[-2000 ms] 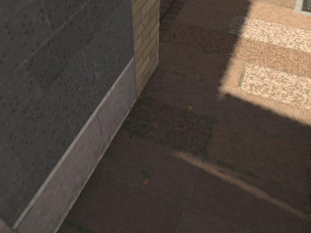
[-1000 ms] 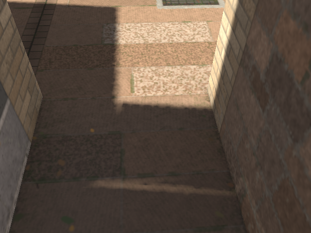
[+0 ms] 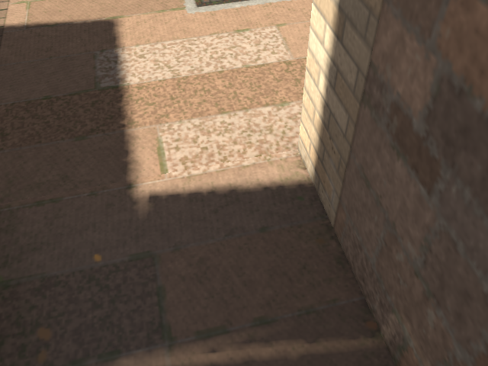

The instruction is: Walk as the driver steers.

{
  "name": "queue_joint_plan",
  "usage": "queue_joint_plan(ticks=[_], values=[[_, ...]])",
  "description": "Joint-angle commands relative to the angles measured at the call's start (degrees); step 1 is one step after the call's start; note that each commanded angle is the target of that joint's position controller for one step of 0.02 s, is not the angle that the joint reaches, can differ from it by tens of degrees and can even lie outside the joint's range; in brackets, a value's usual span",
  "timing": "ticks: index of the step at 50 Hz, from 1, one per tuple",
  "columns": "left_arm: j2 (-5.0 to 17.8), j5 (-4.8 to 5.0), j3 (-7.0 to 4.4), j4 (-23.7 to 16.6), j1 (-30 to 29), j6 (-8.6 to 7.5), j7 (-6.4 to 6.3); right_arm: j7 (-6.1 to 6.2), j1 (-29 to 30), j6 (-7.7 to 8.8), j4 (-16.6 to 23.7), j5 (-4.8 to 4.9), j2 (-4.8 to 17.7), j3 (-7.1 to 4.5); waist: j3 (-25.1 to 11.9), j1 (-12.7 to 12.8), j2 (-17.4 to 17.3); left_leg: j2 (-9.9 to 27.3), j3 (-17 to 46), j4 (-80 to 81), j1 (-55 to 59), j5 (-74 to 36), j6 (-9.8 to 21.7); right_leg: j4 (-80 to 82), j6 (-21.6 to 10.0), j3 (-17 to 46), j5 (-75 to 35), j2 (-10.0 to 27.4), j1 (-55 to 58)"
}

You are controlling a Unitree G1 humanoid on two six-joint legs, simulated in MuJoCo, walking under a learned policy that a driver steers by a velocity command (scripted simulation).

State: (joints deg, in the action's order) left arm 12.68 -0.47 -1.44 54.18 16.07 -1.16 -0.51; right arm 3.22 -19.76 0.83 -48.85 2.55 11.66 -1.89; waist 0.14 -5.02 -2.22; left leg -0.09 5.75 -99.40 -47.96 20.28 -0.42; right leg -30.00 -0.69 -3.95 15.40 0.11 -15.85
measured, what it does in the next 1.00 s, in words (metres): walks ahead, turning left: left foot, then right foot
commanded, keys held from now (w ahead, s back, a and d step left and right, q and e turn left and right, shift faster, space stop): w+q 0.58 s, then w+e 0.42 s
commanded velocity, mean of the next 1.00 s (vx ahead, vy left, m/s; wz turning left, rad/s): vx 0.49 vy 0.00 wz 0.29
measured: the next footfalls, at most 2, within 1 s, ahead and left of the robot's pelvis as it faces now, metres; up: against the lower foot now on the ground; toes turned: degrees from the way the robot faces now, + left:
left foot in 0.30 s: +0.31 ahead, +0.22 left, +0.00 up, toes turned +12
right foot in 0.80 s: +0.66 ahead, +0.21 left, +0.00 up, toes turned +28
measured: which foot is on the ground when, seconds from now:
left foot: up 0.00-0.28, down 0.30-0.78, up 0.80-1.00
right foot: down 0.00-0.30, up 0.32-0.78, down 0.80-1.00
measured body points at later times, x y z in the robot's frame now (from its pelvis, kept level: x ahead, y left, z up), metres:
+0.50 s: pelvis +0.28 +0.15 +0.01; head +0.32 +0.18 +0.45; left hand +0.37 +0.45 -0.11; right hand +0.44 -0.08 -0.10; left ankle +0.27 +0.21 -0.73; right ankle +0.35 -0.02 -0.64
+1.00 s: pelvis +0.59 +0.24 +0.01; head +0.61 +0.26 +0.46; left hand +0.56 +0.51 -0.12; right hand +0.84 +0.05 -0.07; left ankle +0.57 +0.40 -0.65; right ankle +0.62 +0.19 -0.73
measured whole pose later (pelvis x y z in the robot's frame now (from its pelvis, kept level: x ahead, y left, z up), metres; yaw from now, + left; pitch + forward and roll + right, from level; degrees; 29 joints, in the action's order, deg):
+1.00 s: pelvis +0.59 +0.24 +0.01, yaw +17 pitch +1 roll -1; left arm 15.4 0.9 -3.0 47.1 17.4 -5.0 1.1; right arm 1.1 -6.1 6.3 -42.8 -1.2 15.2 -2.8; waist 2.9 3.9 0.5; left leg 2.1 6.2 -62.2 -33.0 18.3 -2.7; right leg -17.7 -7.1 7.4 6.5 -10.6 -10.8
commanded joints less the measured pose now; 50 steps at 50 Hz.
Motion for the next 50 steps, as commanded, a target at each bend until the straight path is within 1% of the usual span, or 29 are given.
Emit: queue_joint_plan(ticks=[1,3,4,6,11,13,14,15,16,17,18,19,20,21,22,25,28,31,34,37,39,40,41,42,43,44,45,47,50], values=[[8.2,-1.04,-1.24,-5.4,-8.8,-3.22,-1.6,1.03,3.0,1.09,8.3,-2.68,3.3,-1.81,5.3,-1.8,7.6,4.0,2.7,24.9,3.5,-16.1,-3.5,17.9,-8.1,7.9,-8.3,15.8,-14.5],[10.1,-0.17,-1.97,-3.6,-2.8,-3.83,-3.19,-0.73,8.0,1.96,10.6,-3.07,1.5,-1.13,1.5,0.8,9.3,4.7,0.1,35.8,5.9,-24.9,-3.2,17.5,-7.8,3.5,-13.3,14.3,-8.1],[9.7,1.23,-2.03,-2.6,-0.4,-3.97,-3.68,-1.52,9.9,2.1,11.9,-2.37,0.6,-0.61,1.3,1.8,9.7,4.9,-0.2,41.3,6.2,-26.7,-2.7,17.6,-7.8,3.0,-13.2,14.2,-4.6],[9.9,2.18,-2.85,-2.1,3.2,-3.69,-3.83,-2.78,14.2,1.87,13.7,-1.92,1.0,-0.39,2.9,3.7,9.2,5.0,-0.6,45.7,3.4,-26.3,-1.4,18.5,-7.7,3.7,-11.1,16.5,2.9],[12.1,1.71,-4.83,-1.7,5.3,-1.34,-2.14,-5.15,19.8,1.54,19.5,-0.34,3.4,-0.93,6.2,5.1,6.5,5.5,-3.3,49.7,0.5,-10.3,3.2,14.9,-5.4,0.1,-14.5,19.6,15.1],[15.3,1.67,-5.78,-2.6,4.2,-0.44,-1.84,-6.28,16.8,1.67,20.4,-0.59,4.5,-1.53,2.9,2.5,6.4,2.0,-8.2,53.3,12.1,0.0,5.9,6.7,-3.8,-4.6,-30.1,18.6,14.4],[13.5,1.87,-5.28,-3.7,2.9,-0.23,-1.34,-6.46,9.3,0.94,17.4,-0.13,8.1,-3.45,-2.3,-0.2,6.3,-1.7,-11.4,59.1,24.5,-5.4,7.9,-4.2,-2.3,-7.7,-40.2,15.6,13.1],[12.2,0.95,-4.36,-3.5,4.0,-1.37,-1.31,-5.76,-0.5,0.49,13.8,0.67,11.2,-5.29,-8.3,-4.9,3.2,-4.9,-10.7,62.0,44.6,-14.0,10.2,-18.3,-0.1,-8.1,-40.8,12.5,3.3],[5.1,-1.97,-2.33,-7.1,6.9,-3.02,-0.46,-4.87,-3.7,0.52,12.9,0.63,19.8,-6.79,-10.6,-0.4,-19.4,9.2,19.6,65.8,64.7,-15.0,18.4,-45.7,4.3,-6.5,8.1,2.9,-24.5],[8.0,-0.33,-2.13,-9.0,4.6,-6.61,0.91,-4.49,-9.3,0.99,14.8,-0.4,19.2,-6.08,-27.9,-3.3,-20.3,18.6,47.1,79.9,76.1,-4.2,26.3,-56.1,3.8,9.2,18.6,-2.3,-32.6],[13.7,3.11,-3.93,-9.9,-3.7,-8.04,1.26,-4.26,-9.6,1.69,14.2,-2.3,15.0,-4.95,-21.5,-5.5,-11.4,17.5,43.8,81.1,75.9,-4.6,23.4,-56.4,2.1,11.5,13.3,-0.8,-40.7],[10.6,2.98,-3.02,-11.2,-7.8,-8.21,0.61,-3.63,-5.7,2.48,13.3,-1.63,14.5,-4.97,-12.3,-3.5,-9.0,15.7,35.3,79.1,66.9,-9.6,20.9,-51.2,1.2,10.2,10.0,1.5,-43.5],[9.0,0.32,-2.63,-11.5,-9.7,-8.05,-0.5,-3.47,-0.4,2.39,13.6,-2.02,14.1,-4.74,-7.6,-0.5,-0.9,13.8,29.8,79.4,54.9,-16.0,18.6,-45.8,1.0,9.8,6.1,3.7,-37.6],[9.0,-0.67,-2.9,-11.2,-7.1,-7.07,-0.72,-3.47,3.3,2.63,14.4,-2.11,12.5,-4.19,-6.6,3.9,-0.1,12.6,24.5,79.6,45.9,-22.5,17.2,-41.2,0.8,10.5,3.0,5.6,-30.0],[9.0,-0.37,-3.05,-11.4,-7.0,-6.15,-0.62,-3.36,5.0,2.71,14.5,-2.61,11.4,-3.94,-5.7,5.6,-0.9,10.9,22.1,81.1,41.3,-23.8,16.6,-39.3,0.9,10.5,2.0,5.9,-25.8],[8.2,-1.41,-3.25,-13.7,-8.9,-4.71,-0.35,-2.78,4.3,3.28,13.2,-0.99,10.6,-3.61,-3.5,7.1,-1.1,7.8,15.0,84.1,36.9,-31.7,16.8,-28.7,2.2,8.6,-4.0,3.4,-23.7],[5.5,-1.58,-2.16,-17.6,-19.7,-5.32,0.26,-1.65,0.0,2.64,10.0,-0.74,10.7,-3.89,-1.7,4.5,-0.1,4.3,10.5,83.7,35.3,-32.8,13.7,-13.5,2.7,6.4,-16.9,-0.4,-20.2],[4.3,-0.52,-1.32,-18.2,-24.6,-5.86,1.94,-1.52,-3.7,3.2,7.0,-1.72,9.8,-3.56,1.1,1.9,-1.5,3.7,9.2,86.0,31.9,-19.4,11.1,-1.7,2.0,4.6,-30.2,-3.1,-12.4],[5.4,-0.07,-1.73,-20.0,-28.8,-5.46,2.35,-1.64,-6.1,3.4,4.0,-1.83,9.5,-3.74,2.5,0.6,-4.4,6.4,11.1,85.0,39.5,-23.5,9.6,1.8,-0.3,4.4,-25.8,-3.7,-13.0],[7.9,0.41,-2.83,-18.8,-25.0,-6.1,2.82,-1.02,-5.3,2.69,2.9,-3.08,11.3,-4.52,-0.4,2.7,-4.9,7.9,9.1,75.2,50.1,-49.3,7.6,3.7,-4.2,2.7,-14.7,-6.2,-11.7],[10.0,0.35,-3.99,-13.9,-7.9,-6.37,3.29,-1.07,1.4,2.71,4.2,-3.78,12.1,-4.2,-8.3,12.3,-4.8,6.7,6.3,57.8,45.4,-63.7,5.2,4.6,-8.6,5.9,-18.3,-4.7,7.5],[13.1,-0.26,-4.4,-11.0,4.7,-6.14,3.02,-1.64,5.2,3.36,6.4,-5.09,10.7,-3.42,-16.8,16.9,2.6,2.9,4.9,39.5,34.0,-45.6,3.9,2.4,-13.4,16.8,-25.5,3.9,25.7],[15.7,0.08,-4.57,-10.5,4.3,-6.0,3.58,-2.36,-6.5,3.89,5.4,-4.81,4.7,-1.65,-22.7,9.7,18.3,-5.3,1.7,19.0,10.4,13.9,-2.1,2.0,-26.1,42.6,-28.4,19.1,45.9],[12.1,0.27,-4.48,-10.8,5.7,-5.31,2.46,-3.2,-6.9,5.04,3.2,-2.49,10.4,-2.3,-21.8,12.2,14.4,-2.9,5.5,12.6,2.2,11.1,-1.4,7.5,-26.6,51.1,-9.5,19.2,44.8],[9.3,0.49,-3.94,-12.9,0.1,-4.92,0.98,-3.54,3.4,6.16,5.6,-1.29,13.6,-2.95,-11.0,13.5,8.9,-0.8,5.3,13.3,-2.4,6.4,-0.9,10.9,-23.0,43.7,-4.9,15.5,36.6],[8.7,0.1,-3.36,-14.5,-5.4,-4.76,0.76,-3.24,8.1,6.74,6.5,-2.55,14.3,-2.97,-6.3,11.2,1.9,0.8,4.0,18.3,1.2,1.3,-0.6,13.7,-20.2,38.1,-10.4,12.3,26.4],[8.7,1.26,-3.04,-14.4,-6.3,-4.67,0.93,-2.55,9.4,6.98,7.2,-3.42,13.5,-3.19,-4.3,8.7,-1.6,1.2,2.9,22.6,4.9,-0.7,-0.9,15.7,-19.2,35.7,-16.9,10.5,20.2],[7.9,1.28,-2.51,-13.0,-4.4,-4.97,1.41,-2.13,10.3,6.58,8.4,-4.23,11.2,-2.99,-2.7,6.1,0.2,2.7,2.1,31.6,10.5,-2.1,-1.9,17.3,-18.7,31.6,-21.7,7.3,13.1],[9.5,1.97,-2.98,-11.5,-2.3,-5.06,1.7,-1.53,13.7,5.8,9.8,-3.63,7.7,-1.88,0.4,5.7,2.6,3.0,-1.7,47.4,15.3,-4.4,-3.6,17.2,-16.5,25.6,-28.7,4.2,4.5]])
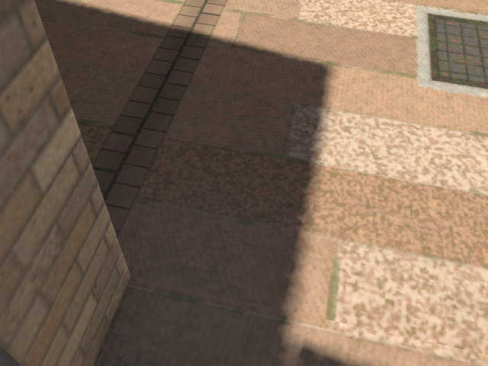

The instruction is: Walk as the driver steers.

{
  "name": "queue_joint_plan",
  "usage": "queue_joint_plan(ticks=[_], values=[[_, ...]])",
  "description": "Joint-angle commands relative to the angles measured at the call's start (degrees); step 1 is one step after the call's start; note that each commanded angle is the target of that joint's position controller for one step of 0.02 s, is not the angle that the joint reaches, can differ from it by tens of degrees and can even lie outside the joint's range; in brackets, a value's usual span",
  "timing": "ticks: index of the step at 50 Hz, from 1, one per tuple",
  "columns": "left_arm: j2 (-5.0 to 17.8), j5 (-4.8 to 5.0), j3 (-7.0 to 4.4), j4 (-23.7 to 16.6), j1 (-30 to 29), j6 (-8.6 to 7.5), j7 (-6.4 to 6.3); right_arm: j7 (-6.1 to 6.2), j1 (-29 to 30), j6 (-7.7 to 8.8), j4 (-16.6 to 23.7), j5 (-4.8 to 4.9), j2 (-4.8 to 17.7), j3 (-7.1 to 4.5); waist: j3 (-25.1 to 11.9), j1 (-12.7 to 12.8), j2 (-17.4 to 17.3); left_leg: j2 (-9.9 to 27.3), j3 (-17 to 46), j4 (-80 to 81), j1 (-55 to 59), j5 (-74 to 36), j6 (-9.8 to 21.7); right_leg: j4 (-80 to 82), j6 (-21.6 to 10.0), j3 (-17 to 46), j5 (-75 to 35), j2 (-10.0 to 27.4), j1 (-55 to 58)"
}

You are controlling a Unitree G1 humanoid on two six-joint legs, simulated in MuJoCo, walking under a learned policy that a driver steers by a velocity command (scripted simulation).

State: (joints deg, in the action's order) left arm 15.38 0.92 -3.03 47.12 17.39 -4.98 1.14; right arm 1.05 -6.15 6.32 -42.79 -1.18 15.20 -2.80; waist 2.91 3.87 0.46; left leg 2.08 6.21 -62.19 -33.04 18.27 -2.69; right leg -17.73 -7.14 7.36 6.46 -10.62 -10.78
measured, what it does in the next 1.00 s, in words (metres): walks ahead, turning right: left foot, then right foot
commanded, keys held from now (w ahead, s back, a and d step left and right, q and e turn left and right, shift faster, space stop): w+e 0.60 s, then e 0.12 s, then q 0.28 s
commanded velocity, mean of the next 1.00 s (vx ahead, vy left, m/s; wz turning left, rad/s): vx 0.40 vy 0.00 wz -0.41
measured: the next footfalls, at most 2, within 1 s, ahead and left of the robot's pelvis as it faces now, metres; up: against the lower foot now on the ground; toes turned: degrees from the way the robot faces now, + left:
left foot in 0.24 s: +0.31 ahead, +0.14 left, +0.00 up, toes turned -13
right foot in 0.74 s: +0.50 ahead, -0.24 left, +0.00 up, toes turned -28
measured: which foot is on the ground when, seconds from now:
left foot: up 0.00-0.22, down 0.24-0.74, up 0.76-1.00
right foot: down 0.00-0.24, up 0.26-0.72, down 0.74-1.00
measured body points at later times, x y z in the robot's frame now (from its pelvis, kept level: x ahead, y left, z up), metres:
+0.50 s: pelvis +0.27 +0.03 +0.00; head +0.29 +0.03 +0.45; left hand +0.49 +0.26 -0.09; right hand +0.23 -0.27 -0.11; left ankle +0.27 +0.15 -0.74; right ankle +0.29 -0.15 -0.66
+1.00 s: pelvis +0.44 -0.14 +0.00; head +0.47 -0.17 +0.45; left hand +0.67 +0.02 -0.11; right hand +0.42 -0.43 -0.14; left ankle +0.55 +0.00 -0.68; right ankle +0.46 -0.22 -0.74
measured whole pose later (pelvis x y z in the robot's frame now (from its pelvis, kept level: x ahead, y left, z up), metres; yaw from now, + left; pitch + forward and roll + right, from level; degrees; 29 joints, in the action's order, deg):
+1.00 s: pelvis +0.44 -0.14 +0.00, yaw -25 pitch +0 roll +0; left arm 11.4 -2.4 -1.9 41.1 11.5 -2.9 1.1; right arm 1.4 -10.6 1.0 -49.2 0.6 16.1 -2.9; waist 3.7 -1.0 -2.4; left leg 4.1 4.4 -57.6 -32.0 18.0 -3.4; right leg -21.2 -6.1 -5.6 6.6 -3.6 -15.3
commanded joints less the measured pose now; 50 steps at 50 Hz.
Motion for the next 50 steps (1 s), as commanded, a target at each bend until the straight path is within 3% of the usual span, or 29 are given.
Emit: queue_joint_plan(ticks=[1,5,8,9,10,11,12,13,14,15,16,17,18,20,26,30,32,34,36,37,38,39,40,41,42,43,46,48,50], values=[[7.5,-0.31,-1.68,-4.5,-2.0,-0.76,-0.08,0.43,1.4,0.44,3.9,-0.32,3.9,-0.81,-2.8,-2.0,1.7,0.1,-3.0,14.2,3.0,-6.9,-0.9,4.2,-8.8,13.5,-17.5,13.6,-2.6],[9.5,0.7,-2.49,-3.1,3.8,0.25,-0.78,-0.27,11.0,1.45,6.6,0.32,3.5,-0.17,-1.2,2.3,2.7,-2.7,-2.4,29.1,9.8,-22.3,0.3,4.0,-5.3,15.6,-9.1,12.8,-6.3],[9.1,2.21,-3.09,-3.1,5.3,-0.39,-0.31,0.68,11.1,1.26,7.6,0.91,7.4,-1.54,-1.4,1.3,4.0,-3.1,-1.1,33.9,14.2,-19.5,0.0,1.2,-4.6,19.4,-4.2,14.0,-3.4],[8.5,2.09,-3.11,-2.5,6.0,-0.05,-0.12,1.23,10.7,1.43,7.5,0.6,7.6,-1.8,-1.4,0.7,5.0,-3.4,-1.4,35.7,16.4,-14.9,0.5,-0.5,-4.3,20.0,-3.3,13.5,-1.8],[7.6,2.1,-3.15,-2.8,6.0,0.32,-0.39,1.44,7.8,1.64,6.7,1.28,9.1,-2.41,-1.9,-1.4,5.8,-3.3,-0.5,38.0,20.3,-14.1,1.5,-2.6,-3.7,21.2,-3.4,13.0,-0.4],[6.6,1.92,-2.92,-3.1,5.2,0.34,-0.4,1.53,2.9,1.93,5.6,1.33,11.0,-3.27,-4.5,-4.6,5.4,-1.4,0.3,40.3,26.5,-15.1,3.4,-9.2,-2.1,19.1,-5.9,10.9,0.2],[3.7,1.12,-2.11,-4.3,4.2,0.21,-0.28,1.68,-5.9,2.1,4.2,0.41,13.5,-4.0,-11.8,-8.5,1.6,6.9,6.6,36.4,40.2,-17.4,7.2,-23.1,0.1,14.5,0.8,8.0,-5.9],[2.3,2.88,-1.56,-5.1,11.5,0.07,-0.83,1.35,-13.8,1.08,1.5,-0.16,16.4,-4.71,-22.4,-7.7,-15.1,20.8,26.6,38.2,56.0,-8.3,16.8,-36.6,3.0,6.2,20.7,3.6,-20.1],[6.4,2.75,-1.97,-5.6,10.5,0.53,-1.78,0.71,-13.8,0.18,1.0,1.59,12.1,-4.13,-21.6,-8.2,-15.6,23.8,35.4,41.5,54.8,5.8,17.8,-44.9,4.2,3.7,28.0,7.7,-28.1],[8.5,1.93,-2.53,-6.3,5.9,0.86,-2.06,0.62,-11.0,-0.17,1.5,1.64,9.2,-3.28,-13.8,-8.8,-11.0,21.1,30.8,44.1,48.3,8.9,16.0,-48.9,5.1,2.8,23.6,9.8,-31.6],[8.4,1.18,-2.73,-6.5,3.3,1.21,-2.38,0.56,-8.0,-0.5,1.6,1.11,8.5,-2.97,-8.3,-8.0,-6.9,18.5,24.3,45.5,42.0,3.3,14.2,-50.6,6.2,0.8,18.9,11.4,-31.3],[8.1,0.56,-2.98,-7.2,1.5,1.17,-2.44,0.53,-6.0,-0.69,1.0,0.65,7.7,-2.73,-5.2,-6.9,-5.7,16.7,19.4,46.9,37.0,-3.2,13.3,-49.2,6.6,0.0,15.6,12.6,-30.9],[6.5,0.85,-3.0,-7.7,1.2,1.17,-2.17,0.59,-5.4,-0.97,0.1,0.47,7.0,-2.5,-3.6,-6.0,-5.1,14.9,15.4,48.2,34.4,-5.9,12.5,-48.0,6.8,-0.6,13.9,13.4,-29.5],[4.4,1.89,-2.54,-9.1,1.2,1.51,-1.98,0.13,-5.6,-0.73,-1.7,-0.17,6.8,-2.88,-2.8,-4.6,-5.7,13.1,10.1,49.9,32.4,-10.8,11.8,-46.3,6.2,-2.0,11.5,14.5,-28.9],[2.0,1.59,-1.57,-14.6,-5.5,2.78,-1.68,0.44,-7.2,-0.86,-5.2,0.91,9.5,-4.08,0.8,-4.4,-5.4,13.2,-3.3,52.2,28.7,-25.7,11.3,-37.4,7.4,-2.9,-0.3,16.4,-31.9],[1.7,1.7,-0.97,-18.4,-12.1,3.58,-0.29,0.94,-9.9,-0.97,-7.0,1.41,11.3,-4.24,3.0,-5.4,-5.1,13.5,-9.9,52.7,27.9,-26.0,9.7,-28.3,6.9,-5.8,-6.1,16.3,-28.0],[2.6,1.51,-1.31,-19.7,-13.5,3.98,0.6,1.21,-9.4,-1.55,-7.4,1.91,11.9,-4.09,3.5,-5.4,-5.3,13.2,-13.2,49.8,29.7,-34.3,8.4,-23.9,6.1,-8.2,-5.3,15.3,-25.0],[4.4,1.37,-1.87,-20.9,-14.1,4.38,1.39,1.31,-11.2,-1.81,-7.4,2.1,13.4,-4.39,1.0,-4.8,-7.0,13.1,-15.0,45.4,32.0,-43.4,6.9,-20.6,3.9,-11.4,-4.1,12.2,-18.1],[8.3,1.03,-4.18,-16.9,-0.8,4.74,1.34,1.33,-9.5,-2.33,-6.9,3.17,14.3,-4.62,-6.3,2.9,-8.2,10.3,-17.3,28.0,29.3,-54.3,4.8,-16.6,0.8,-13.5,-4.1,7.3,-0.7],[10.7,1.25,-5.36,-14.9,5.5,5.16,0.14,0.98,-12.0,-1.85,-7.1,2.39,12.7,-4.05,-9.9,6.2,-3.3,8.1,-16.5,15.4,18.6,-43.3,2.7,-15.0,-1.5,-8.1,-11.8,8.6,14.4],[17.2,0.53,-5.42,-14.3,4.5,5.19,-1.43,-0.34,-18.7,-0.9,-4.3,-1.39,4.2,-1.56,-15.4,-2.1,21.4,-0.5,-14.8,-8.0,-1.2,17.4,-0.9,-18.6,-8.0,11.4,-41.9,24.1,31.6],[13.5,-1.98,-3.64,-17.1,5.6,4.35,-0.64,-1.36,-24.8,0.09,-6.5,1.51,7.6,-0.85,-35.4,0.2,17.2,-2.8,-0.7,-20.3,-0.8,21.4,-0.8,-6.9,-18.0,33.5,-27.7,35.5,34.4],[9.1,-2.34,-2.58,-15.0,4.8,3.87,-0.03,-1.4,-17.5,-0.28,-7.4,4.32,11.2,-2.26,-28.6,2.2,5.5,0.0,0.1,-21.7,-2.9,16.3,-0.2,-3.1,-15.3,27.4,-22.2,32.4,28.1],[8.0,-1.01,-2.0,-13.5,1.0,3.18,0.14,-0.51,-13.0,-0.99,-5.1,4.24,8.4,-1.42,-18.2,0.1,3.3,2.7,-2.6,-18.8,-6.2,11.8,0.1,-2.9,-12.0,19.3,-19.3,30.5,19.4],[5.2,-0.74,-0.95,-14.0,-4.0,2.26,0.72,0.54,-10.8,-2.05,-5.5,2.84,8.1,-1.41,-12.8,-2.1,1.3,4.1,-2.2,-14.8,-3.7,8.8,0.5,-3.0,-10.4,12.5,-25.4,27.8,10.4],[4.4,-2.17,-0.82,-13.0,-5.2,1.65,0.96,0.82,-11.3,-3.32,-6.0,2.41,8.3,-1.52,-10.7,-4.0,1.2,4.9,-0.4,-11.1,1.1,6.4,0.9,-2.2,-9.2,7.4,-29.5,26.4,3.5],[3.0,-3.76,-0.8,-11.2,-8.2,0.37,0.95,0.43,-14.6,-4.9,-6.9,2.39,5.2,-1.23,-10.8,-7.7,1.5,4.0,0.3,-2.0,10.1,1.9,0.4,1.0,-9.2,-0.8,-36.4,24.6,-2.9],[3.5,-3.67,-0.97,-10.4,-9.3,0.45,-0.11,0.38,-13.3,-5.47,-6.4,2.0,4.8,-1.2,-10.1,-8.0,2.7,3.3,0.3,3.5,9.9,-1.4,-0.9,2.1,-9.4,-4.2,-35.7,24.7,-2.7],[6.1,-3.22,-2.09,-9.8,-9.6,1.33,-1.45,0.61,-9.5,-5.89,-4.8,1.13,4.9,-1.03,-8.0,-7.0,3.3,3.3,-1.0,7.4,8.5,-4.4,-1.5,4.8,-8.9,-6.0,-26.1,24.5,-3.0]])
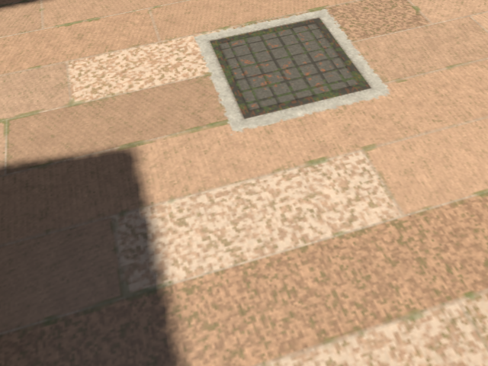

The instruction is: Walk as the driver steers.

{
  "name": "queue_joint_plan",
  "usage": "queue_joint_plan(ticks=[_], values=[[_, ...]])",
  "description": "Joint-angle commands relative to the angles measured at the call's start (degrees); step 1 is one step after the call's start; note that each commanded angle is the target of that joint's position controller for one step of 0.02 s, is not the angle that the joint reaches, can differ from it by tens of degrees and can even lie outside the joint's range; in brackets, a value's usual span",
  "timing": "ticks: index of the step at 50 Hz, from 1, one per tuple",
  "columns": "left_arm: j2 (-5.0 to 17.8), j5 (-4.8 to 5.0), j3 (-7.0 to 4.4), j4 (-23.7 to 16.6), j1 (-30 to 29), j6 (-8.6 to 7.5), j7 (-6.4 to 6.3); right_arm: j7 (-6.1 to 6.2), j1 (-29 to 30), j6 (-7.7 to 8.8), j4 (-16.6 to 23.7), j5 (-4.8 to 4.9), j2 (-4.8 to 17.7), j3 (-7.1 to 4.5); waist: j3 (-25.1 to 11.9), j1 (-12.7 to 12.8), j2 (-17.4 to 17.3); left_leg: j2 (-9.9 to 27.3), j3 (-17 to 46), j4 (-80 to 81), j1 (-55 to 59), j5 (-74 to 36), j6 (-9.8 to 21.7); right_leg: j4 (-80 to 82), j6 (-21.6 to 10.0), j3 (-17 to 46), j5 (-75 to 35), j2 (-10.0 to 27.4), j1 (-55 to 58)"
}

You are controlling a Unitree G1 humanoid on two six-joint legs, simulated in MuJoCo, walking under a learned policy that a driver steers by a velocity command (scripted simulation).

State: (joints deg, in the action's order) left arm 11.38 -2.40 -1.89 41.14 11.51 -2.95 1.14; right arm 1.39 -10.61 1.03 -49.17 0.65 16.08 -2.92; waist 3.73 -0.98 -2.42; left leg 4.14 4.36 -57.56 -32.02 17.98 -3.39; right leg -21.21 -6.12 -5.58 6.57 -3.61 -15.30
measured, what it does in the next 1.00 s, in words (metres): walks ahead, turning left: left foot, then right foot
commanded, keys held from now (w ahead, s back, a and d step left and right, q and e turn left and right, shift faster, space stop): q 0.84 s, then no key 0.08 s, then e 0.08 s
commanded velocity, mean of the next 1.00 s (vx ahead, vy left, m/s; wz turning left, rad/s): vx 0.02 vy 0.00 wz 0.47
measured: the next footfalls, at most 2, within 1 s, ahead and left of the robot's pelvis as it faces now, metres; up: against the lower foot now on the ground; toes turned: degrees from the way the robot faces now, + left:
left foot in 0.44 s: +0.10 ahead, +0.17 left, +0.00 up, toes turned +17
right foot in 0.90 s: +0.20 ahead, -0.05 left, +0.00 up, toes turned +34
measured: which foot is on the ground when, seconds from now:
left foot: up 0.00-0.42, down 0.44-0.88, up 0.90-1.00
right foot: down 0.00-0.44, up 0.46-0.88, down 0.90-1.00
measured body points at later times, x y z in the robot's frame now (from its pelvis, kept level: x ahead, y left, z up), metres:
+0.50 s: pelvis +0.07 +0.05 -0.01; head +0.12 +0.08 +0.44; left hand +0.12 +0.37 -0.13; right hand +0.30 -0.18 -0.10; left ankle +0.06 +0.15 -0.74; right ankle +0.04 -0.07 -0.70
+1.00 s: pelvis +0.10 +0.03 +0.00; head +0.13 +0.03 +0.45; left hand +0.04 +0.33 -0.11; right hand +0.39 -0.12 -0.11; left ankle +0.02 +0.14 -0.69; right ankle +0.16 -0.07 -0.74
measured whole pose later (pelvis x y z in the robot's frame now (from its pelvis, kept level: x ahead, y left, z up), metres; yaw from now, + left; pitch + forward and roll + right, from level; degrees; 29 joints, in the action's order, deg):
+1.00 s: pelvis +0.10 +0.03 +0.00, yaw +32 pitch +1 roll +0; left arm 14.6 -1.6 -3.5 47.8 10.0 -0.8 -0.6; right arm 3.1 -7.2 -2.2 -41.1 0.9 18.6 -4.8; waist 2.2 1.9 -3.1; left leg -6.5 9.7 -54.7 -25.3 28.0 -2.0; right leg -27.8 -0.8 2.1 14.5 -0.9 -14.3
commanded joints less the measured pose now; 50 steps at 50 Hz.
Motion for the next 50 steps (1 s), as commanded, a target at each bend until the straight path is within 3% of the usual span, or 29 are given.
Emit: queue_joint_plan(ticks=[1,4,6,10,13,14,16,19,21,22,23,24,25,26,27,28,30,33,36,38,40,42,43,44,45,46,47,48,50], values=[[10.7,0.23,-3.48,-3.5,-3.0,-0.18,-2.06,0.38,-3.2,-0.69,2.2,-0.68,4.0,-0.89,-7.6,-1.0,6.1,0.9,0.5,3.4,5.4,-5.0,-0.8,9.7,-9.7,7.9,-19.8,17.9,3.1],[10.1,1.42,-3.57,-1.4,-0.8,1.42,-3.4,1.04,0.1,-1.49,3.6,0.07,4.9,-1.59,-3.8,0.3,5.4,1.2,1.2,3.0,-1.4,-3.7,-1.2,12.5,-8.6,9.1,-2.9,19.8,6.9],[10.7,1.72,-3.83,-0.9,-1.4,2.11,-3.87,1.21,1.5,-1.52,4.7,0.03,5.2,-2.02,-2.5,0.1,5.8,1.5,0.8,2.8,-4.4,-2.7,-1.7,13.3,-8.2,9.9,2.0,20.9,9.4],[10.9,1.8,-4.1,0.0,-2.8,3.29,-3.55,1.06,3.7,-1.41,6.2,0.14,3.8,-2.05,-3.1,1.4,5.9,1.9,-0.9,5.9,-5.6,-1.5,-1.7,11.5,-8.1,6.2,-4.2,20.9,15.2],[12.2,2.19,-4.51,1.0,-2.2,3.88,-3.38,0.03,5.5,-1.23,7.7,0.5,3.2,-1.66,-4.1,2.3,6.6,1.5,-2.9,10.5,-3.5,-0.4,-1.2,9.0,-8.5,3.3,-15.6,21.4,18.1],[11.8,2.12,-4.33,0.9,-2.8,4.27,-3.52,-0.57,5.3,-1.38,7.8,0.66,3.9,-1.92,-5.7,2.5,7.2,1.3,-4.0,11.5,-1.8,-0.1,-1.2,7.0,-8.2,1.6,-19.7,21.2,19.5],[13.4,2.24,-4.71,0.6,-3.7,4.9,-3.83,-2.0,5.8,-1.57,8.6,1.18,4.1,-2.07,-6.7,2.2,7.4,0.5,-5.7,14.6,1.0,0.0,-0.6,4.5,-7.6,0.3,-24.8,21.8,19.8],[14.6,2.99,-4.99,0.8,-4.4,5.45,-3.75,-3.92,5.5,-2.22,9.4,1.2,4.2,-2.17,-7.8,1.7,8.1,-1.4,-8.5,21.5,5.8,0.0,2.0,-0.7,-5.7,-1.3,-29.1,22.2,19.4],[14.1,4.02,-5.0,1.8,-3.5,4.9,-3.67,-3.64,1.1,-2.11,8.6,0.79,5.7,-3.06,-9.0,-0.7,7.5,-3.6,-9.6,33.3,15.2,-12.3,5.3,-8.9,-0.7,-4.5,-27.5,19.4,15.2],[13.0,3.25,-4.8,2.3,-1.7,4.22,-3.32,-2.44,-2.7,-2.03,8.0,0.3,10.2,-4.61,-11.2,-1.8,2.3,-1.1,-3.4,35.6,25.7,-29.2,8.5,-17.7,3.5,-6.4,-19.7,15.7,7.4],[9.8,0.45,-3.73,-1.0,-4.7,3.33,-2.81,-1.0,-5.9,-2.11,8.3,-0.89,18.1,-6.46,-13.1,-1.4,-13.3,13.1,16.0,31.6,39.1,-60.4,17.5,-35.0,8.9,-8.3,16.0,7.6,-12.9],[9.7,0.5,-3.56,-1.8,-6.6,2.86,-2.48,-1.21,-5.6,-1.49,9.5,-2.23,16.6,-5.63,-19.3,-3.0,-10.3,20.2,24.2,32.6,41.0,-61.0,27.0,-46.6,10.3,3.0,34.8,3.2,-20.3],[11.9,2.14,-4.2,-1.6,-8.3,2.91,-2.16,-1.69,-3.5,-0.74,10.1,-1.7,14.7,-5.15,-17.6,-3.3,-4.7,17.3,19.2,34.0,39.1,-55.1,25.6,-50.0,9.7,7.8,32.4,4.5,-22.5],[11.6,3.06,-4.26,-1.3,-8.4,2.98,-2.4,-1.45,-0.1,-0.17,10.3,-0.69,13.1,-4.94,-13.8,-1.4,-3.5,13.1,14.6,34.0,36.4,-47.3,21.7,-48.4,9.1,8.7,27.4,5.6,-24.2],[11.8,2.63,-4.41,-0.5,-7.9,3.11,-3.0,-1.18,2.6,-0.16,10.8,0.35,11.3,-4.51,-11.4,-0.2,-1.6,10.7,12.9,34.5,33.4,-41.9,18.9,-45.3,9.2,9.0,23.5,6.2,-24.7],[12.6,2.18,-4.74,-0.3,-7.5,3.31,-3.51,-0.75,4.4,-0.41,11.3,0.84,10.2,-4.11,-10.6,0.9,-2.2,9.5,11.9,35.3,30.0,-39.3,17.8,-43.2,9.5,9.2,20.6,6.3,-22.4],[11.3,2.16,-4.48,0.0,-5.8,3.4,-3.64,-0.34,4.6,-0.84,11.8,0.15,10.8,-4.23,-11.2,1.9,-3.5,8.1,11.6,36.0,26.6,-38.7,17.8,-40.0,10.3,8.6,17.4,4.6,-18.3],[10.0,2.44,-3.96,-0.1,-6.5,3.31,-3.85,0.2,3.6,-1.12,11.8,0.11,11.7,-4.56,-11.5,1.1,-4.3,7.2,12.7,35.8,25.5,-35.0,17.3,-31.8,11.1,9.2,15.5,3.6,-15.9],[10.2,2.85,-3.63,0.3,-7.0,3.08,-3.11,1.08,4.1,-2.03,12.0,0.57,12.7,-4.84,-11.0,1.0,-5.1,7.0,15.8,37.1,23.5,-25.4,17.1,-26.3,11.2,10.7,13.2,3.0,-12.2],[10.0,2.18,-3.61,0.8,-6.9,2.46,-3.17,0.75,4.8,-2.66,11.7,0.39,12.3,-4.67,-9.4,1.0,-6.5,5.3,16.8,37.4,21.9,-21.0,16.6,-23.6,11.0,10.4,14.7,2.5,-10.0],[10.7,2.5,-3.79,1.2,-6.5,1.77,-2.76,0.54,5.4,-3.15,11.9,0.44,11.8,-4.53,-8.7,0.8,-7.4,4.5,18.9,36.8,21.1,-19.8,15.9,-19.8,10.6,10.3,15.1,1.9,-7.3],[10.8,2.7,-4.01,1.7,-4.7,0.94,-1.99,1.09,5.9,-3.33,11.9,1.16,11.2,-4.44,-8.4,2.3,-7.7,3.1,20.6,34.9,20.3,-20.8,14.2,-12.5,10.0,9.7,13.2,1.3,-3.4],[10.9,2.61,-4.26,3.2,-1.6,1.03,-1.72,1.4,7.0,-3.33,12.1,1.71,9.8,-3.89,-9.0,3.9,-7.9,1.5,18.4,32.6,19.6,-21.4,12.3,-5.3,9.4,8.1,6.9,1.5,1.1],[11.6,2.27,-4.52,4.1,0.4,1.09,-1.58,1.76,6.1,-3.3,12.0,1.68,8.0,-3.4,-9.6,4.3,-6.0,-1.3,16.7,29.2,17.2,-17.1,9.6,-0.2,8.3,8.8,0.7,3.3,6.6],[15.6,1.13,-5.1,4.1,1.4,1.27,-1.62,1.9,2.8,-3.26,12.3,0.61,4.4,-2.49,-10.4,2.3,5.7,-7.8,9.9,16.8,11.2,-0.2,6.0,3.3,4.5,20.8,-7.6,15.5,12.0],[18.1,-0.94,-5.16,3.5,-0.9,1.47,-1.52,2.29,2.7,-2.89,14.5,0.13,6.2,-2.95,-7.6,0.8,19.6,-13.8,6.1,7.5,2.0,20.8,3.8,5.2,-7.6,36.1,-15.3,26.4,7.3],[14.0,-1.13,-4.09,1.6,-4.2,1.06,-1.58,2.23,1.5,-2.44,12.7,-0.16,10.8,-4.0,-7.7,1.4,13.6,-9.8,8.7,-3.7,2.9,19.5,2.3,5.4,-11.5,35.8,-12.6,27.5,5.1],[11.2,-0.29,-3.18,1.2,-7.2,1.01,-1.76,2.01,0.9,-2.43,11.6,0.41,10.9,-4.28,-6.4,0.3,11.0,-9.0,8.5,-7.1,3.0,15.5,1.7,4.7,-9.4,30.1,-9.7,23.3,3.9],[7.4,1.92,-1.35,1.6,-10.1,1.27,-2.19,1.87,-0.3,-2.61,9.8,-0.34,6.2,-2.91,-5.5,-1.2,9.4,-5.1,6.0,-1.7,6.3,7.9,-1.1,5.1,-4.2,23.2,-4.2,16.4,4.0]])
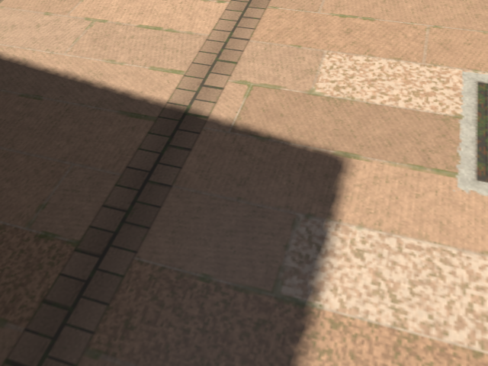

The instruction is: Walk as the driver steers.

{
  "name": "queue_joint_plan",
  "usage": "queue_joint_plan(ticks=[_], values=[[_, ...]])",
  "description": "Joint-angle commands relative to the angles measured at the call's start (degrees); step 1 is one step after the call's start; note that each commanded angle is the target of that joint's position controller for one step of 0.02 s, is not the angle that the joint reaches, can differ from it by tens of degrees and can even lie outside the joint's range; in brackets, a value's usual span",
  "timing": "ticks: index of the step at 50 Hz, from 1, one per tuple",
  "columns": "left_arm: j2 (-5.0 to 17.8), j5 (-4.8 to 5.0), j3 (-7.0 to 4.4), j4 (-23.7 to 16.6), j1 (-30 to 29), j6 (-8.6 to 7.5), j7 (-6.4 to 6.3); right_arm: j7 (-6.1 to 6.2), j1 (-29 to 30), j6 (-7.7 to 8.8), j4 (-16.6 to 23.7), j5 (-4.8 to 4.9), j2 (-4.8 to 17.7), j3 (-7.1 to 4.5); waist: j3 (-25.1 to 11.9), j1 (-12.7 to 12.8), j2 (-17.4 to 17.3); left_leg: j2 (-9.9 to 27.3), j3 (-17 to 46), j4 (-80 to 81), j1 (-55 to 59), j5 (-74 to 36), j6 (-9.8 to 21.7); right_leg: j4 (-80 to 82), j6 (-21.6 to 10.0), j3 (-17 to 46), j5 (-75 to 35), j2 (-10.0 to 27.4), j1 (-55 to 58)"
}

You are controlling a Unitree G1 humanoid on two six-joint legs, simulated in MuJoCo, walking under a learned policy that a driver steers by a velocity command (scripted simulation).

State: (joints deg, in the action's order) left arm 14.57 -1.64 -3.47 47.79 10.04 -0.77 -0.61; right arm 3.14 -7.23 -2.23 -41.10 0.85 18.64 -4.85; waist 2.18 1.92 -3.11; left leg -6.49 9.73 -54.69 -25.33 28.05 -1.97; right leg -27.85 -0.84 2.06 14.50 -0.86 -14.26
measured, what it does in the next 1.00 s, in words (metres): steps on the spot, turning right: left foot, then right foot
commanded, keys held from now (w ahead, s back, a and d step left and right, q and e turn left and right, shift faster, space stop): e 0.88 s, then no key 0.04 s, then q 0.08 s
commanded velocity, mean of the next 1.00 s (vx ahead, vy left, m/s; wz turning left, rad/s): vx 0.00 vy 0.00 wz -0.40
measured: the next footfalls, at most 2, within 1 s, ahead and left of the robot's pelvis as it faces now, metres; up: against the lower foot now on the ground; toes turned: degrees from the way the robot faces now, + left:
left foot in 0.18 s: +0.03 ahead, +0.13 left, +0.00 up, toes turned -7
right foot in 0.56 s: +0.01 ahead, -0.14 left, +0.00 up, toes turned -18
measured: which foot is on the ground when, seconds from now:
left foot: up 0.00-0.16, down 0.18-0.58, up 0.60-1.00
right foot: down 0.00-0.22, up 0.24-0.54, down 0.56-1.00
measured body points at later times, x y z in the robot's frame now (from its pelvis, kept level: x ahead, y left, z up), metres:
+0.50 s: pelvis -0.01 +0.00 +0.00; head +0.03 -0.02 +0.45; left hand +0.19 +0.25 -0.10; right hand +0.06 -0.31 -0.11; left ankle -0.01 +0.13 -0.74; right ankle -0.03 -0.12 -0.71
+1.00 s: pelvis +0.00 -0.03 +0.00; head +0.02 -0.06 +0.45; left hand +0.27 +0.16 -0.08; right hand -0.01 -0.35 -0.11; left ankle +0.09 +0.10 -0.71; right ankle -0.03 -0.13 -0.74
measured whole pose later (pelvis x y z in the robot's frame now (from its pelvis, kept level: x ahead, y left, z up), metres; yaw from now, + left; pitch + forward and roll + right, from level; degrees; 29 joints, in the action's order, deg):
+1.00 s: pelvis +0.00 -0.03 +0.00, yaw -29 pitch +1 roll +1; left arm 18.5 0.6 -3.6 41.5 8.9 2.6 -2.2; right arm 1.1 -7.6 1.5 -45.7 0.1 18.0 -4.5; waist 2.5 0.0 -1.3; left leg -0.2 4.8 -42.1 -22.1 19.3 -5.3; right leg -25.6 -2.4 9.5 11.4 -4.9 -14.3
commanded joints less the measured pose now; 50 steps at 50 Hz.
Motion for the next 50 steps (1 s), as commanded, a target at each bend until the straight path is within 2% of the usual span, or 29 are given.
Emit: queue_joint_plan(ticks=[1,3,5,8,9,10,11,12,13,14,15,17,19,22,25,27,28,29,30,31,32,33,34,35,37,42,44,45,50], values=[[3.8,1.78,0.7,-4.2,-8.3,-0.6,-0.68,-0.31,-2.8,0.75,1.5,-0.52,0.9,-0.01,-2.9,-4.0,11.2,6.8,-2.4,2.1,1.9,-4.0,-3.8,11.9,-8.2,12.8,-13.2,10.8,3.0],[7.0,2.24,-0.21,-3.0,-4.2,0.03,-0.96,-0.49,2.0,1.4,2.4,-0.31,-1.2,1.0,-1.5,-1.0,13.1,5.6,-6.5,14.8,6.4,-4.5,-4.6,10.1,-7.8,10.7,-15.0,7.6,4.0],[11.3,2.36,-1.48,-2.6,-0.6,0.16,-0.87,-0.14,2.5,1.54,2.3,0.46,1.4,0.26,-1.9,0.1,13.0,3.9,-8.5,22.0,8.4,-4.8,-3.9,8.6,-9.4,13.9,-14.9,8.9,6.3],[11.8,3.14,-1.42,-2.8,-1.3,-0.06,-0.34,0.54,0.0,1.36,0.8,0.15,3.9,-0.49,-2.4,-1.6,13.7,4.1,-7.4,32.5,15.4,-16.5,0.1,7.1,-8.7,18.2,-20.9,10.0,3.7],[11.0,3.09,-1.19,-3.0,-1.6,-0.47,-0.25,0.82,-1.3,1.43,0.8,-0.26,5.5,-0.89,-4.5,-2.2,11.9,7.0,-5.7,31.8,19.7,-22.4,1.9,5.5,-7.1,17.8,-22.9,9.7,1.7],[9.5,2.7,-0.91,-4.4,-1.4,-0.97,-0.08,0.79,-2.4,1.31,-0.1,-0.63,8.7,-1.86,-7.1,-0.7,4.7,10.3,-4.5,27.6,23.0,-30.8,4.8,2.6,-4.8,12.7,-20.3,6.2,-1.7],[8.8,2.77,-0.79,-4.5,-1.6,-1.24,0.05,0.53,-4.6,0.91,-1.3,-0.63,8.7,-2.44,-8.7,-1.2,-0.6,12.7,-2.5,29.1,24.3,-31.8,7.6,-2.4,-2.1,7.0,-10.9,1.5,-4.0],[8.0,2.98,-0.55,-4.7,-2.4,-1.01,0.12,0.36,-5.4,0.55,-1.3,-0.95,7.7,-2.34,-7.1,-2.2,-5.0,17.3,2.2,32.5,25.3,-32.2,10.7,-8.0,0.0,3.2,-2.9,-1.6,-9.3],[7.5,2.92,-0.54,-5.2,-2.8,-0.57,0.04,0.33,-5.2,0.48,-1.1,-1.34,6.8,-2.1,-6.1,-2.7,-9.4,22.7,7.3,35.3,25.3,-34.5,14.0,-14.9,1.0,1.0,8.5,-2.3,-13.6],[8.1,3.14,-1.08,-5.2,-3.0,-0.34,-0.06,0.41,-3.2,0.82,-0.1,-2.12,5.5,-1.53,-4.7,-2.8,-10.3,27.5,11.1,37.1,24.5,-41.1,17.6,-27.4,2.1,0.7,22.2,-1.7,-17.3],[9.0,3.28,-1.79,-4.8,-1.8,0.26,-0.05,0.45,-1.4,1.42,0.8,-2.16,4.7,-1.0,-3.7,-1.4,-6.4,28.3,9.6,37.0,22.8,-44.5,18.3,-35.7,2.6,2.7,23.1,-0.1,-18.6],[7.4,3.1,-1.55,-4.3,0.3,1.58,-0.11,0.37,3.2,2.29,1.1,-0.71,5.0,-1.11,-1.9,1.3,-3.4,24.2,2.0,36.2,22.2,-42.3,14.7,-34.7,3.7,3.0,16.6,2.4,-19.5],[6.8,2.7,-1.16,-5.2,-1.5,2.07,0.13,0.04,2.3,2.02,0.1,-0.64,5.8,-1.23,-2.3,-0.6,-4.3,22.6,-2.0,36.2,23.4,-44.1,14.5,-30.9,5.2,0.7,12.2,2.9,-17.8],[6.8,3.01,-0.62,-7.7,-3.9,2.17,1.42,-0.14,2.1,1.13,-0.8,-0.5,7.6,-1.68,-4.0,-1.8,-6.0,22.1,-6.2,35.5,23.5,-43.0,14.0,-21.1,4.9,-1.8,9.6,3.8,-11.4],[9.4,3.75,-1.67,-8.3,-3.3,2.85,2.43,-0.17,2.4,1.32,-0.9,0.3,9.8,-2.24,-4.3,-1.9,-5.6,24.2,-6.9,33.4,22.5,-41.3,13.1,-13.2,3.7,-4.0,6.2,3.3,-6.8],[9.3,3.23,-2.11,-7.5,-0.1,3.47,3.05,-0.49,3.1,1.42,-1.3,0.82,9.4,-2.08,-4.3,-0.1,-3.8,22.7,-10.2,28.3,19.5,-37.0,10.2,-3.0,1.3,-7.3,-1.2,1.0,-0.8],[10.7,2.76,-3.06,-7.0,2.0,3.59,2.24,-1.08,-0.7,1.84,-2.6,0.18,7.9,-1.85,-4.5,-0.4,0.3,19.6,-13.8,21.7,15.6,-30.4,6.4,2.0,-0.6,-5.9,-9.3,-0.2,5.0],[17.1,2.88,-4.85,-7.7,4.5,3.55,0.97,-1.51,-2.2,2.17,-2.1,-2.01,5.3,-1.14,-5.6,-0.9,14.0,13.8,-18.8,6.1,2.8,-12.7,0.5,5.0,-5.6,10.6,-31.0,10.2,14.7],[21.0,0.96,-5.02,-9.0,5.9,2.46,1.24,-1.25,3.5,2.38,1.8,-2.82,2.9,-0.12,-8.1,1.2,21.7,4.6,-13.0,-7.2,-9.1,14.2,-2.3,7.3,-19.2,31.0,-41.3,23.2,15.2],[18.2,0.31,-4.32,-9.2,5.6,1.02,1.77,-1.03,5.4,2.22,1.9,-1.68,5.2,-0.85,-10.2,2.7,12.1,6.5,-6.1,-14.8,-10.3,13.3,-1.8,9.0,-21.1,29.2,-33.5,22.9,14.2],[16.7,0.88,-3.88,-9.3,2.9,0.06,1.55,-0.99,5.2,2.08,1.8,-0.5,5.9,-1.12,-7.4,0.9,10.8,7.7,-5.2,-15.2,-10.8,8.2,-0.6,9.5,-17.9,23.8,-26.2,19.6,11.5],[15.2,1.95,-3.69,-9.6,-0.2,-0.16,1.04,-0.52,3.7,1.92,0.6,-0.51,6.3,-1.52,-5.3,-0.7,8.1,9.0,-5.1,-12.8,-10.7,2.9,-0.3,9.7,-14.4,20.1,-18.6,16.2,9.6],[13.6,2.63,-3.1,-10.1,-2.6,0.03,0.51,-0.05,3.7,1.77,0.4,-1.04,7.2,-1.89,-4.1,-1.4,8.3,9.5,-4.8,-10.3,-10.3,-1.0,-0.5,9.9,-12.4,18.7,-16.2,14.7,7.8],[14.8,2.12,-3.22,-9.6,-2.1,0.44,-0.33,-0.14,3.3,2.28,0.5,-2.05,5.8,-1.8,-4.9,-2.4,8.0,8.8,-4.4,-10.6,-7.6,-4.3,-1.1,10.4,-12.1,17.9,-16.3,13.7,6.0],[14.1,1.64,-3.04,-10.1,-1.7,0.89,-1.19,-0.55,1.9,3.02,0.3,-1.7,5.1,-1.76,-6.3,-2.7,8.6,7.6,-4.5,-8.7,-6.7,-7.3,-2.0,10.4,-12.4,17.0,-18.0,12.7,6.8],[14.8,2.03,-3.38,-10.2,0.3,1.56,-1.95,-0.72,3.3,3.56,1.0,-1.27,4.2,-1.44,-5.8,-1.5,9.9,6.4,-3.4,2.6,-6.9,-8.9,-3.9,9.8,-12.8,19.5,-14.6,11.9,8.3],[15.2,2.08,-3.48,-10.3,0.3,2.26,-2.22,-1.41,3.8,3.75,1.1,-1.09,3.6,-1.06,-4.9,-1.4,10.0,5.9,-3.0,6.1,-5.1,-9.2,-4.1,10.1,-13.3,21.0,-13.4,11.8,6.9],[14.4,2.78,-3.31,-10.3,-1.0,2.44,-2.35,-1.73,2.3,4.03,0.1,-0.56,4.1,-1.04,-5.6,-1.7,11.1,5.8,-3.3,8.0,-3.2,-9.5,-4.1,9.8,-12.9,20.7,-12.1,10.9,6.8],[11.3,1.96,-1.56,-8.4,-1.4,2.97,-1.55,-2.35,-0.3,4.92,-1.8,-0.62,3.9,-0.26,-6.8,-1.0,12.2,7.3,-6.4,15.4,6.6,-8.4,-2.8,7.1,-11.9,19.0,-19.3,11.1,5.2]])
Keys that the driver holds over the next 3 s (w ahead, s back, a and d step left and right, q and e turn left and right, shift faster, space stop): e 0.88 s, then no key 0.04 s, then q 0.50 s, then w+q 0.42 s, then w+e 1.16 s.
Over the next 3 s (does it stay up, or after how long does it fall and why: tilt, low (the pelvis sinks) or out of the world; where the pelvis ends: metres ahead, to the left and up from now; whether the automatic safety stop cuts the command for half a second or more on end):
stays up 0.78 -0.02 0.01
